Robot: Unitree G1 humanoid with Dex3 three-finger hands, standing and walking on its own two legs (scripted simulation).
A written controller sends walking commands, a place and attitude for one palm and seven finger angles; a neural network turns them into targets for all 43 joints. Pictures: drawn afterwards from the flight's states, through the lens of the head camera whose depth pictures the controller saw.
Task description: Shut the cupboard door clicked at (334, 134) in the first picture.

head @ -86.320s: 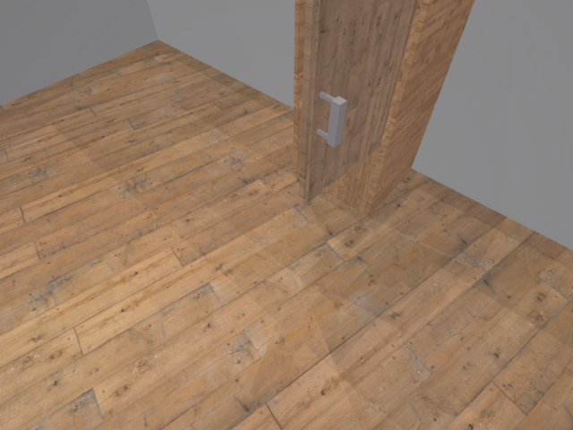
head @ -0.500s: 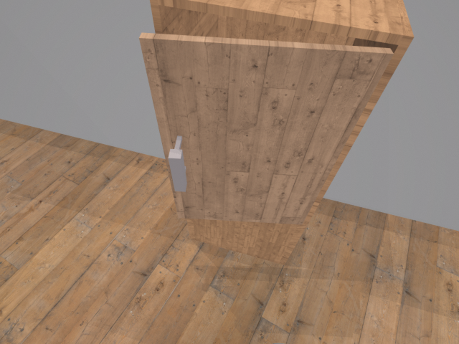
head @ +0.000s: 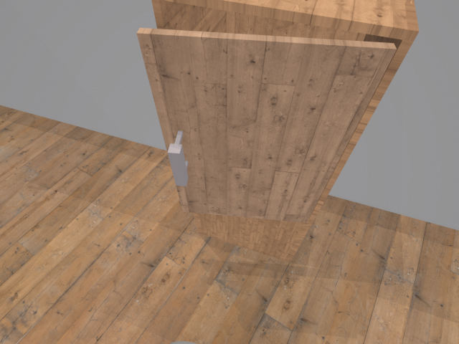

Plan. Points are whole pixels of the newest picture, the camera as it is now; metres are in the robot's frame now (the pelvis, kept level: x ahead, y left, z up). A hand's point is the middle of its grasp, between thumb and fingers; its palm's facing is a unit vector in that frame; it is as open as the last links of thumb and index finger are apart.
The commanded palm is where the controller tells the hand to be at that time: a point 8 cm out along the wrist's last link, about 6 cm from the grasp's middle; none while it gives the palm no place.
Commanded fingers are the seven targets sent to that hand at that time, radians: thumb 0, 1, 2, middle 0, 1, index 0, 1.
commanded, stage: come to a stop and stand still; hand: left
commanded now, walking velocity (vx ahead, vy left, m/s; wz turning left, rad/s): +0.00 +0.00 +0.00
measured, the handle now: (180, 158) +0.49 +0.16 -0.03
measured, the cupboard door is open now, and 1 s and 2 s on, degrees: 13 13 13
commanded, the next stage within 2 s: look again from close up in 0.78 s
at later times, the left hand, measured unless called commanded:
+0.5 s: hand out of the picture -0.03 +0.21 -0.17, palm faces +0.00 -0.98 -0.19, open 7.3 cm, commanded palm none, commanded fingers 0.00 0.90 0.90 -0.20 -0.30 -0.20 -0.30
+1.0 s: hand out of the picture -0.05 +0.21 -0.17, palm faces -0.01 -0.98 -0.19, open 7.3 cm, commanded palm none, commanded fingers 0.00 0.90 0.90 -0.20 -0.30 -0.20 -0.30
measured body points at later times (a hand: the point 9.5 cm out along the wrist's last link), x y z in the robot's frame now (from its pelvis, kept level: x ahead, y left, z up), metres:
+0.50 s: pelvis -0.04 +0.04 +0.01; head -0.03 +0.03 +0.45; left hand -0.03 +0.26 -0.15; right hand -0.03 -0.19 -0.15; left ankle -0.03 +0.14 -0.74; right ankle -0.05 -0.09 -0.74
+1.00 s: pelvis -0.05 +0.04 +0.00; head -0.05 +0.04 +0.45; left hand -0.04 +0.26 -0.16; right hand -0.06 -0.19 -0.16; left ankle -0.03 +0.14 -0.74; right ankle -0.05 -0.09 -0.74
